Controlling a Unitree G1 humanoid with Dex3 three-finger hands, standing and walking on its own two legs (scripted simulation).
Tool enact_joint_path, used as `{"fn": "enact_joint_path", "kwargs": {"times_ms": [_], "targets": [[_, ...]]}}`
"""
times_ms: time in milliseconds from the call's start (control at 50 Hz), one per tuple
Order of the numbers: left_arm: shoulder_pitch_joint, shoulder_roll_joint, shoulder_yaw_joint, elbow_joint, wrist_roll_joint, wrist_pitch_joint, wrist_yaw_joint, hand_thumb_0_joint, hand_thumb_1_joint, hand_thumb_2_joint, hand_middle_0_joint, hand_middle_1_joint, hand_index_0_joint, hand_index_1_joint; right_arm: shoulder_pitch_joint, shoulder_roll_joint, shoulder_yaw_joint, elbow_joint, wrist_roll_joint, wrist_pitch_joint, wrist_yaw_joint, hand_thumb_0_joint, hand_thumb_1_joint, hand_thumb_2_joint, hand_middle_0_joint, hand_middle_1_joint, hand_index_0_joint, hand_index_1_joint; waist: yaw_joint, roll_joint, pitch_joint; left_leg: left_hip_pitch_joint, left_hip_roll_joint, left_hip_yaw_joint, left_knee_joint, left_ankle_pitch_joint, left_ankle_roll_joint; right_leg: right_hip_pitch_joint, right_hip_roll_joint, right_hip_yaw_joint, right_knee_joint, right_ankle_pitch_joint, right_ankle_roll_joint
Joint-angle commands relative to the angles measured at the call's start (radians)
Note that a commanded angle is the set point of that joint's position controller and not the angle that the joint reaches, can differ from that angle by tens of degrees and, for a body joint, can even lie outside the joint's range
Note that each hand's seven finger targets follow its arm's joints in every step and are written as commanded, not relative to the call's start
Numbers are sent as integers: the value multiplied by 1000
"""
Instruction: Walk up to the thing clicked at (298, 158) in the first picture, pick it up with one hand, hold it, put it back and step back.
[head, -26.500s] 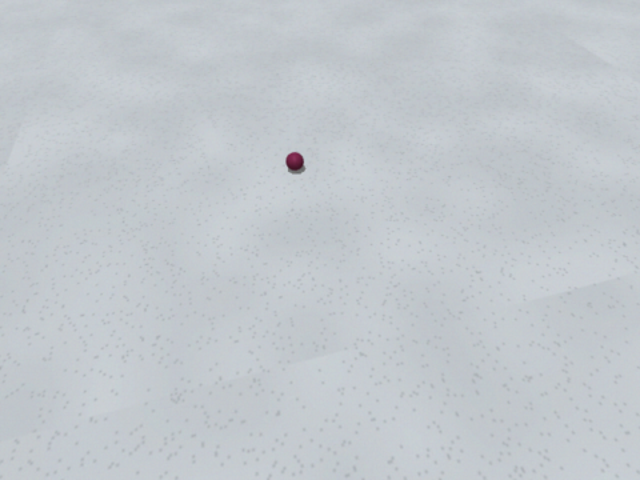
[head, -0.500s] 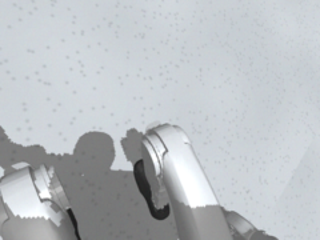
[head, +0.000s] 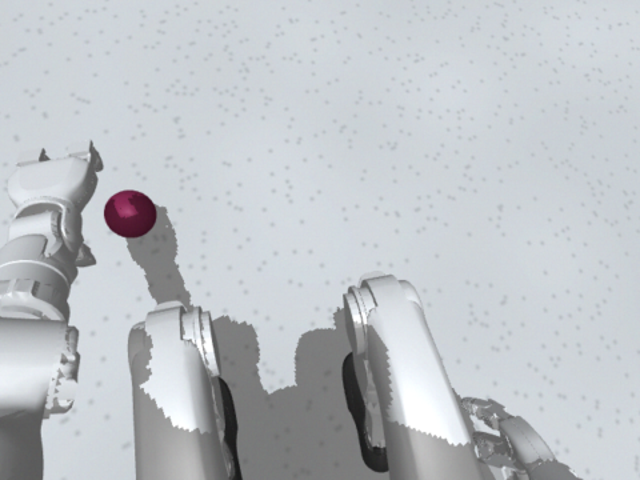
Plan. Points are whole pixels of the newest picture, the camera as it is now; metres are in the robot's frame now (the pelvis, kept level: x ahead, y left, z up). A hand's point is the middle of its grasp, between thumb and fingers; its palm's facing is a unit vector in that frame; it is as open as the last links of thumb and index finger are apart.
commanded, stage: withdraw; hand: left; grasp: from above
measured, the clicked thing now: (130, 214) +0.53 +0.27 -0.32
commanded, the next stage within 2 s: home in 0.34 s
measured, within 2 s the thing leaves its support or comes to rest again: rests again in 0.36 s
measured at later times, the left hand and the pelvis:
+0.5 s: hand (93, 209) +0.49 +0.28 -0.18, palm faces -0.34 -0.02 -0.94, open 14.0 cm; pelvis +0.01 +0.00 -0.03, yaw -1 degrees
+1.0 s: hand (30, 298) +0.33 +0.25 +0.02, palm faces -0.28 -0.61 -0.74, open 8.1 cm; pelvis +0.01 +0.00 +0.13, yaw +4 degrees
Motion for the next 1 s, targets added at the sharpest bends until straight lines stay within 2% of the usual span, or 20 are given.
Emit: {"fn": "enact_joint_path", "kwargs": {"times_ms": [0, 120, 160, 240, 320, 400, 420, 440, 480, 500, 560, 640, 680, 740, 760, 800, 820, 860, 920, 980], "targets": [[-339, 211, 24, -126, 43, -81, -4, 0, -549, 1043, -72, -1023, -59, -1038, 199, -224, -62, -32, 2, 16, -73, 0, -901, -903, 200, 300, 200, 300, -80, 4, -462, 275, -50, 97, -215, -20, 52, 316, 31, -71, -314, -5, -94], [-417, 331, 91, -37, 174, -176, 120, 0, -535, 1024, -70, -1012, -64, -1018, 176, -212, -13, -36, -25, 23, -110, 0, -897, -899, 200, 300, 200, 300, -89, 144, -515, 329, -48, 101, -188, 3, 44, 239, 27, -76, -242, 32, -91], [-429, 330, 105, 27, 201, -185, 172, 0, -537, 1020, -68, -1006, -63, -1011, 179, -215, -4, -33, -38, 20, -112, 0, -897, -899, 200, 300, 200, 300, -97, 212, -528, 366, -49, 97, -191, 11, 38, 196, 21, -95, -210, 52, -94], [-490, 358, 137, 53, 230, -181, 267, 0, -537, 1009, -67, -1002, -65, -1003, 215, -228, -1, -19, -65, 2, -113, 0, -897, -898, 200, 300, 200, 300, -119, 289, -575, 414, -44, 97, -182, 45, 31, 188, 19, -113, -190, 93, -93], [-440, 382, 178, -36, 212, -143, 307, 0, -534, 999, -69, -997, -69, -996, 221, -249, -31, -17, -68, -17, -107, 0, -899, -898, 200, 300, 200, 300, -86, 391, -687, 512, -39, 107, -189, 85, 20, 173, 9, -132, -157, 144, -95], [-353, 390, 209, -201, 154, -78, 303, 0, -519, 986, -75, -982, -77, -979, 238, -255, -73, -25, -47, -15, -95, 0, -899, -898, 200, 300, 200, 300, -43, 443, -871, 627, -33, 113, -218, 183, 15, 237, 3, -127, -149, 240, -99], [-352, 368, 194, -227, 141, -60, 293, 0, -439, 914, -155, -902, -157, -899, 242, -247, -80, -22, -39, -9, -94, 0, -882, -895, 200, 300, 199, 300, -48, 433, -891, 636, -31, 116, -223, 193, 19, 252, 7, -122, -168, 254, -97], [-327, 335, 183, -225, 126, -45, 278, 0, -479, 958, -97, -967, -104, -958, 259, -245, -89, -10, -34, -5, -91, 0, -893, -894, 200, 300, 200, 300, -53, 414, -867, 630, -31, 119, -226, 206, 21, 260, 6, -120, -181, 267, -95], [-330, 295, 160, -201, 102, -20, 243, 0, -319, 852, -232, -807, -208, -798, 283, -227, -89, 18, -23, 4, -90, 0, -884, -895, 200, 300, 199, 300, -59, 343, -819, 574, -31, 120, -229, 195, 34, 268, 14, -114, -210, 262, -91], [-330, 285, 154, -193, 87, -8, 223, 0, -239, 904, -243, -727, -218, -718, 295, -219, -86, 23, -18, 8, -90, 0, -884, -895, 200, 300, 199, 300, -67, 317, -784, 548, -33, 120, -237, 184, 39, 277, 16, -111, -229, 253, -90], [-220, 258, 158, -255, 23, 13, 155, 0, -108, 835, -222, -564, -202, -582, 310, -210, -102, 6, 2, 21, -90, 0, -887, -896, 200, 300, 199, 300, -21, 250, -824, 559, -35, 122, -277, 198, 47, 378, 15, -98, -279, 253, -86], [7, 143, 117, -374, -106, 46, 46, 0, 212, 807, -201, -421, -191, -431, 276, -189, -114, -54, 43, 45, -94, 0, -893, -898, 200, 300, 200, 300, 13, 130, -781, 557, -38, 116, -369, 172, 56, 489, 17, -84, -377, 232, -78], [66, 166, 149, -529, -182, 57, -2, 0, 372, 863, -207, -398, -199, -406, 238, -185, -124, -88, 60, 58, -104, 0, -895, -898, 200, 300, 200, 300, 47, 97, -779, 553, -40, 114, -409, 147, 61, 543, 14, -70, -422, 211, -76], [226, 50, 106, -636, -297, 77, -72, 0, 612, 878, -200, -330, -198, -333, 184, -163, -128, -124, 77, 64, -123, 0, -899, -899, 200, 300, 200, 300, 48, 15, -663, 547, -38, 106, -472, 110, 63, 570, 10, -58, -491, 180, -73], [262, 71, 141, -690, -327, 81, -82, 0, 692, 881, -197, -295, -196, -295, 173, -162, -130, -130, 81, 65, -132, 0, -900, -900, 200, 300, 200, 300, 68, 1, -662, 578, -37, 99, -493, 102, 61, 590, 8, -55, -510, 168, -75], [282, 75, 154, -839, -377, 83, -98, 0, 852, 901, -200, -300, -200, -300, 144, -149, -138, -157, 87, 64, -144, 0, -900, -900, 200, 300, 200, 300, 90, 34, -699, 658, -31, 99, -533, 114, 56, 626, 2, -44, -542, 181, -76], [292, 50, 140, -904, -396, 86, -102, 0, 900, 901, -200, -300, -200, -300, 129, -141, -140, -166, 92, 63, -151, 0, -900, -900, 200, 300, 200, 300, 87, 53, -716, 692, -32, 95, -557, 110, 53, 639, -2, -39, -559, 181, -76], [379, -17, 118, -936, -446, 96, -104, 0, 900, 900, -200, -299, -200, -299, 101, -126, -135, -174, 99, 54, -165, 0, -900, -900, 200, 300, 200, 300, 80, 44, -632, 722, -28, 92, -610, 73, 51, 639, -5, -34, -604, 147, -75], [412, -3, 152, -1076, -500, 111, -88, 0, 900, 900, -200, -299, -200, -299, 81, -117, -134, -184, 105, 36, -190, 0, -900, -900, 200, 300, 200, 300, 95, 95, -651, 829, -25, 98, -684, 62, 45, 701, -9, -21, -672, 136, -75], [504, -69, 130, -1132, -572, 150, -88, 0, 900, 900, -200, -298, -200, -299, 45, -115, -131, -201, 113, 15, -214, 0, -899, -900, 200, 300, 200, 300, 94, 117, -608, 931, -18, 69, -789, 1, 36, 722, -14, -23, -726, 91, -74]]}}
